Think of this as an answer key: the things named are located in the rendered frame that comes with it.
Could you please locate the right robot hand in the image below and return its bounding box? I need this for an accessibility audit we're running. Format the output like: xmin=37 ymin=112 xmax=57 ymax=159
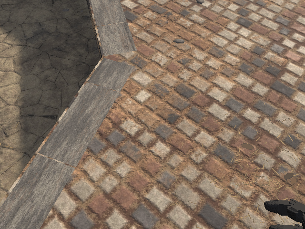
xmin=264 ymin=198 xmax=305 ymax=229

